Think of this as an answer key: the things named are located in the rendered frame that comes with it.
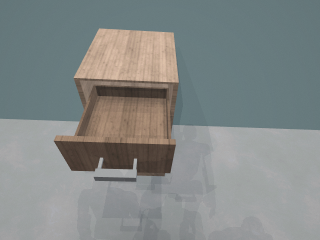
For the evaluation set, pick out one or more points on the drawer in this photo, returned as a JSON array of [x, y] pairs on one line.
[[120, 124]]

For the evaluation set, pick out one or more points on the handle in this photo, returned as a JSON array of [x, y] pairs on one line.
[[115, 175]]

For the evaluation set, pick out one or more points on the cabinet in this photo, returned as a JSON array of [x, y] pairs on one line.
[[134, 58]]

